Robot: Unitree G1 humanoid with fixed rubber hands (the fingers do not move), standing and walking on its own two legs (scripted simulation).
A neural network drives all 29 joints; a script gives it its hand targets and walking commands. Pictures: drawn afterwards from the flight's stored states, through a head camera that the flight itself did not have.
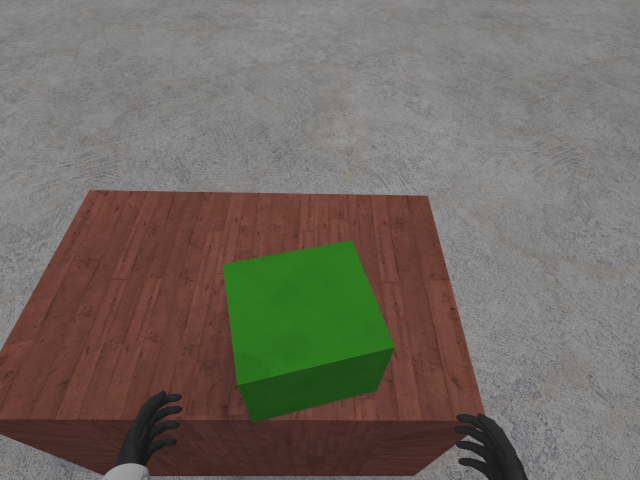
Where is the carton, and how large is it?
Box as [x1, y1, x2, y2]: [223, 240, 394, 422]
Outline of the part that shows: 351,240 223,264 237,385 252,422 376,390 394,346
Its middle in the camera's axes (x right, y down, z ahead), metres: -0.03 +0.15 +0.64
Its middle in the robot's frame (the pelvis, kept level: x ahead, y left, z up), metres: +0.36 +0.05 -0.12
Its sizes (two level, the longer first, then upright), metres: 0.218 0.199 0.179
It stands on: a pedestal, 0.57 m high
